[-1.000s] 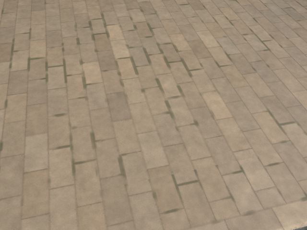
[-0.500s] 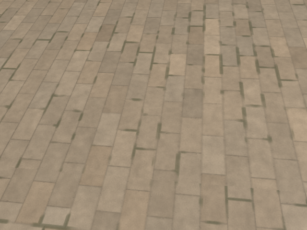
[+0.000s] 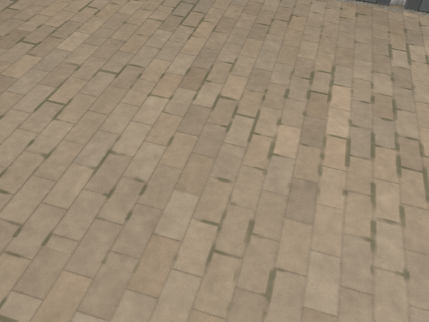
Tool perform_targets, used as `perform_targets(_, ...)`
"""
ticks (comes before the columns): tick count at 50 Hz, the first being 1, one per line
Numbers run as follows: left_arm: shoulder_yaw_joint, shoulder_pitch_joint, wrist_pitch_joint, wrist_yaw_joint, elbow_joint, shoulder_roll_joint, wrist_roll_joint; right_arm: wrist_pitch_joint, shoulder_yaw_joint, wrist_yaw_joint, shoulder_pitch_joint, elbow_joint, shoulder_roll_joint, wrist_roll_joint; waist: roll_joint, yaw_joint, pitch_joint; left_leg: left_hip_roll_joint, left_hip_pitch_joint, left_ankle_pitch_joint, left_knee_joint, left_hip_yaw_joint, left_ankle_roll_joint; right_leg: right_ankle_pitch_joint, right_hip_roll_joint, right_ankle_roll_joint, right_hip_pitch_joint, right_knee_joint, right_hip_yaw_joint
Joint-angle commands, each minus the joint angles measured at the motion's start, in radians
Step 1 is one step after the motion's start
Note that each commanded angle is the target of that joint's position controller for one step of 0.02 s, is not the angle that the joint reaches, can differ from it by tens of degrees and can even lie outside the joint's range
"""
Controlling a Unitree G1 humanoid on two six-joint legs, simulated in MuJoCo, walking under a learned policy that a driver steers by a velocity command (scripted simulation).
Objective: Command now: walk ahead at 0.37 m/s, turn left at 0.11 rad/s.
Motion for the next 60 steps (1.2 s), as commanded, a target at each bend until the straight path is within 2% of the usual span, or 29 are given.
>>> perform_targets(1,-0.022,-0.019,-0.018,-0.026,-0.041,-0.062,-0.008,-0.017,0.006,0.011,0.051,0.014,-0.018,-0.024,0.158,0.003,0.12,0.269,0.096,-0.228,-0.245,-0.382,0.139,0.057,-0.005,0.002,-0.467,0.471,0.018)
perform_targets(8,-0.112,-0.244,-0.028,-0.022,-0.14,-0.191,0.001,0.002,0.026,0.005,0.185,0.203,0.022,-0.026,0.117,-0.033,0.257,0.277,0.084,0.008,-0.212,-0.248,0.077,0.012,0.036,-0.022,-0.91,0.744,0.098)
perform_targets(10,-0.138,-0.414,-0.035,-0.022,-0.224,-0.182,0.019,0.006,0.04,-0.017,0.167,0.223,0.045,-0.006,0.125,-0.049,0.259,0.218,-0.097,0.032,-0.299,-0.175,0.051,0.091,0.005,0.002,-0.769,0.441,-0.055)
perform_targets(12,-0.156,-0.497,-0.029,-0.013,-0.29,-0.191,0.039,0.007,0.026,-0.05,0.224,0.258,-0.011,0.018,0.173,-0.055,0.186,0.27,-0.115,0.224,-0.5,-0.223,0.108,0.08,-0.077,0.006,-0.537,0.259,-0.182)
perform_targets(14,-0.144,-0.463,-0.036,-0.026,-0.286,-0.158,0.019,0.006,0.015,-0.048,0.177,0.261,-0.056,0.047,0.2,-0.009,0.156,0.277,0.013,0.625,-0.51,-0.112,0.102,-0.035,-0.075,-0.054,-0.286,-0.08,-0.222)
perform_targets(16,-0.098,-0.388,-0.043,-0.024,-0.246,-0.079,0.012,0.0,0.021,-0.036,0.214,0.266,-0.093,0.018,0.248,0.046,-0.008,0.262,0.161,1.633,-0.305,-0.041,0.1,-0.145,0.087,-0.113,0.023,-0.188,-0.34)
perform_targets(17,-0.069,-0.222,-0.034,-0.021,-0.201,-0.029,-0.008,-0.004,0.001,-0.031,0.189,0.264,-0.181,0.011,0.361,0.13,-0.041,0.306,0.27,1.877,-0.164,-0.066,0.091,-0.187,0.118,-0.132,0.118,-0.355,-0.275)
perform_targets(18,-0.034,-0.078,-0.023,-0.012,-0.175,0.052,-0.003,-0.016,-0.007,-0.031,0.124,0.243,-0.202,-0.002,0.426,0.212,-0.102,0.298,0.265,1.943,0.03,-0.088,0.075,-0.146,0.085,-0.165,0.287,-0.473,-0.106)
perform_targets(19,-0.001,0.113,-0.026,-0.019,-0.105,0.119,0.044,-0.031,0.0,-0.026,0.159,0.226,-0.139,-0.006,0.172,0.232,-0.312,0.207,-0.056,1.573,0.331,-0.11,0.057,-0.163,-0.089,-0.276,0.728,-0.547,0.27)
perform_targets(20,0.027,0.255,-0.009,-0.002,-0.012,0.194,0.069,-0.06,0.014,0.005,0.121,0.223,-0.037,0.007,-0.25,0.214,-0.431,-0.045,-0.291,0.297,0.652,-0.22,0.023,-0.334,-0.253,-0.381,0.935,-1.043,0.785)
perform_targets(21,0.015,0.236,-0.003,0.021,0.01,0.129,0.079,-0.081,-0.001,0.046,0.074,0.205,-0.038,0.014,-0.223,0.203,-0.366,-0.11,-0.419,0.104,1.042,-0.355,0.01,-0.276,-0.286,-0.348,0.859,-1.189,0.947)
perform_targets(22,-0.005,0.129,-0.005,0.017,0.035,0.036,0.051,-0.07,-0.004,0.059,-0.051,0.141,-0.012,0.032,-0.089,0.136,-0.137,-0.071,-0.541,0.09,1.174,-0.314,0.024,-0.305,-0.281,-0.279,0.644,-1.179,0.789)
perform_targets(23,-0.034,0.042,-0.024,-0.003,0.055,-0.071,0.051,-0.062,0.009,0.056,-0.183,0.06,0.0,0.027,0.051,0.087,0.012,-0.011,-0.586,0.137,1.215,-0.248,0.062,-0.316,-0.263,-0.231,0.414,-1.13,0.602)
perform_targets(25,-0.058,-0.022,-0.056,-0.025,0.134,-0.171,0.081,-0.038,0.021,0.043,-0.151,0.027,0.043,0.023,0.084,-0.043,0.067,0.051,-0.535,0.184,1.299,-0.239,0.114,-0.21,-0.18,-0.173,0.202,-1.095,0.314)
perform_targets(26,-0.06,-0.025,-0.064,-0.031,0.162,-0.19,0.077,-0.026,0.033,0.041,-0.094,0.037,0.07,0.036,0.025,-0.067,0.072,0.043,-0.577,0.157,1.369,-0.245,0.131,-0.176,-0.174,-0.169,0.208,-1.127,0.259)
perform_targets(29,-0.05,-0.019,-0.07,-0.042,0.207,-0.131,0.043,-0.004,0.056,0.026,-0.112,0.011,0.087,0.034,0.035,-0.117,0.127,0.052,-0.721,0.222,1.234,-0.262,0.123,-0.054,-0.125,-0.118,0.203,-1.196,0.077)
perform_targets(32,-0.05,-0.01,-0.084,-0.018,0.195,-0.057,0.03,-0.007,0.04,0.014,-0.254,-0.044,-0.005,-0.01,0.025,-0.079,0.091,0.088,-0.579,0.398,0.82,-0.072,0.012,0.136,-0.073,-0.151,0.175,-1.317,-0.043)
perform_targets(38,-0.025,0.245,-0.077,0.032,0.24,0.033,0.023,-0.028,0.026,0.03,-0.548,-0.084,-0.017,0.04,0.019,0.105,0.111,0.138,-0.689,0.453,0.317,-0.015,-0.054,0.258,-0.173,-0.124,0.69,-1.385,0.049)
perform_targets(43,-0.016,0.253,-0.04,0.018,0.227,0.046,0.013,-0.037,0.018,0.057,-0.639,-0.112,-0.018,0.046,-0.034,0.115,0.174,0.091,-0.592,0.308,0.07,0.011,-0.044,0.35,-0.216,-0.155,0.851,-1.352,0.028)
perform_targets(45,-0.008,0.242,-0.035,0.022,0.226,0.074,0.024,-0.049,0.005,0.066,-0.609,-0.123,-0.044,0.039,-0.082,0.074,0.157,0.045,-0.441,0.266,0.006,0.026,0.0,0.672,-0.221,-0.147,0.865,-1.279,0.014)
perform_targets(47,0.002,0.207,-0.02,0.028,0.22,0.107,0.032,-0.053,-0.033,0.058,-0.4,-0.073,-0.116,0.028,-0.109,-0.049,0.034,-0.019,-0.181,0.25,-0.056,0.07,0.058,0.987,-0.194,-0.123,0.871,-1.031,-0.02)
perform_targets(48,0.004,0.18,-0.02,0.028,0.199,0.115,0.037,-0.052,-0.06,0.042,-0.212,-0.029,-0.174,0.019,-0.113,-0.132,-0.081,0.04,0.143,0.314,-0.007,0.0,0.102,0.915,-0.171,-0.098,0.675,-0.827,-0.032)
perform_targets(49,-0.019,0.204,-0.037,0.02,0.15,0.035,0.048,-0.048,-0.09,0.022,-0.019,0.004,-0.286,-0.021,0.074,-0.148,-0.272,0.313,0.62,0.365,0.064,-0.339,0.21,0.493,-0.052,-0.042,0.258,-0.45,-0.06)
perform_targets(50,-0.049,0.274,-0.059,0.011,0.164,-0.05,0.036,-0.043,-0.079,0.014,-0.003,0.009,-0.244,-0.011,0.274,-0.116,-0.433,0.494,0.767,0.27,-0.09,-0.741,0.319,-0.291,0.088,-0.008,0.031,-0.159,0.052)
perform_targets(51,-0.008,0.184,-0.076,0.007,0.147,0.064,0.001,-0.035,-0.062,0.005,-0.044,0.005,-0.161,-0.008,0.192,-0.132,-0.323,0.445,0.63,0.243,-0.138,-0.658,0.261,-0.261,0.03,-0.019,-0.041,-0.065,0.159)
perform_targets(52,0.005,0.079,-0.081,0.011,0.103,0.099,-0.02,-0.034,-0.051,0.001,-0.126,-0.006,-0.131,-0.003,0.148,-0.091,-0.169,0.411,0.438,0.287,-0.164,-0.47,0.206,-0.162,-0.019,-0.018,-0.048,-0.076,0.12)
perform_targets(53,0.007,0.025,-0.076,0.018,0.086,0.084,-0.013,-0.044,-0.041,0.007,-0.184,0.0,-0.097,-0.002,0.075,-0.052,-0.081,0.364,0.276,0.353,-0.218,-0.353,0.173,-0.093,-0.051,-0.013,-0.022,-0.13,0.103)
perform_targets(55,0.014,0.061,-0.044,0.024,0.091,0.045,-0.005,-0.065,-0.032,0.013,-0.227,0.015,-0.052,-0.008,0.116,0.012,-0.008,0.29,0.123,0.352,-0.286,-0.193,0.127,-0.009,-0.097,-0.008,0.05,-0.203,0.097)
perform_targets(60,0.022,-0.007,-0.005,0.015,0.046,0.022,-0.003,-0.077,-0.054,0.005,-0.206,0.067,-0.112,-0.016,0.098,0.042,0.112,0.271,0.005,0.452,-0.365,-0.03,0.119,0.108,-0.108,0.014,-0.053,-0.307,0.118)
Next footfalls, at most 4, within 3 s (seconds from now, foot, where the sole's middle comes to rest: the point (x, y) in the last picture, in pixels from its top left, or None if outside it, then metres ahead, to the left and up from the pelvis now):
0.36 right None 0.39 -0.13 -0.62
0.96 left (183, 251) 0.74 0.08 -0.62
1.50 right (257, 185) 1.03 -0.17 -0.62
1.96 left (231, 129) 1.35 -0.09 -0.62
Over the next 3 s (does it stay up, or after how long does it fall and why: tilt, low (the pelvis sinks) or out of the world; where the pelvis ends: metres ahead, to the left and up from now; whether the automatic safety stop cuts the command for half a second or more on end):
stays up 1.35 -0.23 0.15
